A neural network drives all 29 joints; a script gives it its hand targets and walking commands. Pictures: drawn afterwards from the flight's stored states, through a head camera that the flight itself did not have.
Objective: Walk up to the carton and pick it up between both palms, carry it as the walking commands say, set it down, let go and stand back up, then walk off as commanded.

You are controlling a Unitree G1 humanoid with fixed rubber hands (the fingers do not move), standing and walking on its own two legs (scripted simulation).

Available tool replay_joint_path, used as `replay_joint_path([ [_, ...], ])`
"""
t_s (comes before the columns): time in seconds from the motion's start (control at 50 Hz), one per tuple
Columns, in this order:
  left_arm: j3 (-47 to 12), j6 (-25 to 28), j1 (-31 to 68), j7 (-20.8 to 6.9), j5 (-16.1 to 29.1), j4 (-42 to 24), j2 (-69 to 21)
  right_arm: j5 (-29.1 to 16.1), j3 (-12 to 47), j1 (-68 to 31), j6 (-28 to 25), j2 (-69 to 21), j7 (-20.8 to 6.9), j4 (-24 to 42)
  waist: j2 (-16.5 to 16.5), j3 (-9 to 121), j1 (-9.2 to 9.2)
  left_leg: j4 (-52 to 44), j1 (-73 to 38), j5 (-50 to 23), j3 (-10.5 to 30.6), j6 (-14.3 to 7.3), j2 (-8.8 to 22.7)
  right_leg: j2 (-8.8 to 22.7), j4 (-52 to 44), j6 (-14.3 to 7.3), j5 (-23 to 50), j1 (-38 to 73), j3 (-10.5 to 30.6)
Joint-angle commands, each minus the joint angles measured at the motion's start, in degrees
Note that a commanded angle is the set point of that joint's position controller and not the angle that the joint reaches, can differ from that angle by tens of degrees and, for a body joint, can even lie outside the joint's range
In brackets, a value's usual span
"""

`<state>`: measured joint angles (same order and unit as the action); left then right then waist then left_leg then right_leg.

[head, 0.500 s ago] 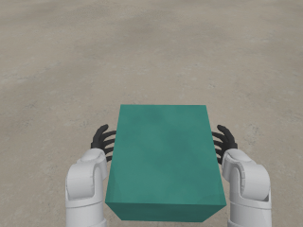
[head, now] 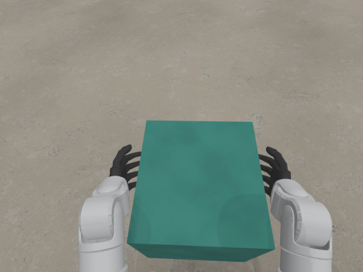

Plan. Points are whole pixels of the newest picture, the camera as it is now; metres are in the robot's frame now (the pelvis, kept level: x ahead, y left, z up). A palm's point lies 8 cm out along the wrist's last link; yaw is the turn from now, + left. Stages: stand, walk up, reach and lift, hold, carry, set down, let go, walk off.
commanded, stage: carry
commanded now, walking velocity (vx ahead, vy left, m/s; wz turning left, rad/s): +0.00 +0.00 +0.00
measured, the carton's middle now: (197, 193) +0.28 -0.01 +0.01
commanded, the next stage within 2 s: none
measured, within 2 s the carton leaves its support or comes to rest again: neither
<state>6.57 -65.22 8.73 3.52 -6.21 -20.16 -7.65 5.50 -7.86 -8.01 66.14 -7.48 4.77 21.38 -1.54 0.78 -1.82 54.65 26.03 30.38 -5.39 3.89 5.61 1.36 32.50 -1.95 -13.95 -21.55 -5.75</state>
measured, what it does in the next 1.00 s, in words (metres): steps on the spot: left foot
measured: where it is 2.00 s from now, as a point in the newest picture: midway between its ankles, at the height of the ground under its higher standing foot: outside the picture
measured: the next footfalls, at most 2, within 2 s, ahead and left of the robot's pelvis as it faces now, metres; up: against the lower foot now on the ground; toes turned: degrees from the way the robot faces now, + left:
left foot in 0.12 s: +0.02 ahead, +0.11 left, +0.00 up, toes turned +6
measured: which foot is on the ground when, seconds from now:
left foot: up 0.00-0.10, down 0.12-1.00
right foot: down 0.00-1.00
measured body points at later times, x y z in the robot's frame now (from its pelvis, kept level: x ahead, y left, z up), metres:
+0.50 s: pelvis -0.02 +0.01 +0.01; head -0.04 +0.02 +0.46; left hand +0.26 +0.17 +0.09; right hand +0.26 -0.15 +0.09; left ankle -0.02 +0.11 -0.73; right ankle +0.03 -0.10 -0.73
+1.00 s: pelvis -0.01 +0.02 +0.01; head -0.03 +0.03 +0.46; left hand +0.27 +0.18 +0.09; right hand +0.27 -0.13 +0.09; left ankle -0.02 +0.11 -0.73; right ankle +0.03 -0.10 -0.73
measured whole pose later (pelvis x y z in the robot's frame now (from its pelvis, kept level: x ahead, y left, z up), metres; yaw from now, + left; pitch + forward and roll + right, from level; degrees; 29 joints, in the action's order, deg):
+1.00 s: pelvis -0.01 +0.02 +0.01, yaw +0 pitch +2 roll -1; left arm 8.5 -65.7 10.2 3.7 -6.9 -15.1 -7.8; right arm 7.3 -8.3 -10.1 65.7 -7.7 4.0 14.7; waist 0.0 6.0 0.4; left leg 29.9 15.8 16.7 -6.7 -2.6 0.8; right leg 2.2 27.0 0.1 -10.0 -19.2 -5.3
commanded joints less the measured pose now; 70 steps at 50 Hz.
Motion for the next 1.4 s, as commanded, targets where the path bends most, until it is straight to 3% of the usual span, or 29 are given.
replay_joint_path([
  [0.0,-39.95,-0.39,20.62,-12.45,20.56,-1.88,-51.04,-25.05,47.42,-27.93,0.37,-51.34,-14.39,3.67,9.76,19.91,2.81,-6.11,-1.00,-1.26,1.60,-1.39,-1.32,14.93,-8.37,-7.20,32.29,17.25,12.43],
  [0.04,-40.50,-0.66,20.55,-12.57,20.65,-1.39,-50.75,-24.37,46.95,-26.30,0.64,-50.94,-14.32,2.36,9.82,19.65,2.52,-15.32,-5.43,-3.84,1.05,-2.36,-2.57,14.24,-8.95,-6.84,28.67,15.80,12.24],
  [0.06,-40.77,-0.79,20.91,-12.64,20.75,-1.02,-50.61,-23.96,46.65,-25.71,0.74,-50.93,-14.30,1.51,8.98,19.50,1.99,-22.76,-8.73,-8.56,0.37,-2.86,-3.08,13.22,-8.71,-5.99,25.85,14.90,11.41],
  [0.08,-40.73,-0.84,20.99,-12.71,20.65,-0.24,-50.35,-23.53,46.32,-25.58,0.83,-50.99,-14.31,0.47,8.29,20.15,1.52,-30.97,-14.05,-16.27,-0.08,-3.15,-2.11,12.51,-8.75,-4.47,22.58,13.32,10.60],
  [0.1,-40.90,-0.84,21.37,-12.78,20.69,-0.24,-50.39,-23.60,46.39,-26.56,0.98,-51.27,-14.41,0.49,7.96,20.39,1.71,-34.03,-18.01,-18.86,1.48,-3.76,-0.05,11.43,-8.98,-2.67,19.05,11.60,10.64],
  [0.12,-41.76,-1.03,21.51,-12.86,21.34,-0.94,-50.57,-23.67,46.57,-26.79,1.08,-51.26,-14.53,1.24,4.20,19.53,1.92,-35.35,-19.92,-20.22,7.23,-4.88,4.44,8.72,-7.33,-0.51,15.37,8.17,9.33],
  [0.14,-42.90,-1.38,24.16,-13.11,22.28,-2.33,-50.07,-22.61,44.75,-26.05,0.75,-50.41,-14.55,-1.01,-2.24,17.05,2.37,-32.59,-14.58,-22.49,8.68,-6.44,6.54,5.34,-7.85,0.71,7.44,9.01,5.88],
  [0.16,-43.39,-1.50,26.09,-13.18,22.74,-2.61,-50.27,-22.65,44.30,-26.84,0.83,-50.44,-14.60,-1.23,-2.65,16.10,2.39,-32.86,-12.64,-19.69,7.07,-6.37,5.77,5.02,-8.24,0.54,4.92,9.71,5.87],
  [0.22,-43.77,-2.16,28.04,-13.33,23.37,-0.72,-49.64,-21.27,42.23,-26.61,1.16,-49.60,-14.30,-3.30,-1.59,13.73,1.97,-32.76,-10.88,-14.19,5.47,-5.53,4.06,5.66,-9.32,-0.23,5.38,8.69,6.80],
  [0.44,-42.37,-3.09,29.39,-13.39,23.33,2.95,-51.45,-22.03,43.15,-30.19,2.10,-50.55,-14.27,-4.05,1.04,13.45,2.01,-31.95,-10.03,-16.17,6.06,-6.29,3.29,6.13,-9.57,-0.26,6.39,8.52,6.80],
  [0.78,-41.47,-1.52,28.65,-12.92,22.30,2.99,-51.35,-21.56,43.20,-29.88,0.72,-50.01,-14.10,-4.13,1.24,16.52,1.98,-30.57,-12.11,-22.08,5.65,-6.95,2.68,6.37,-8.57,-0.63,10.09,9.12,6.56],
  [1.38,-39.71,2.00,27.84,-12.43,20.43,5.76,-50.13,-19.33,40.46,-29.00,-2.68,-47.96,-13.89,-7.21,0.47,16.92,2.09,-29.94,-13.17,-28.57,6.05,-7.05,2.70,5.86,-7.06,-0.07,9.95,8.38,5.26],
])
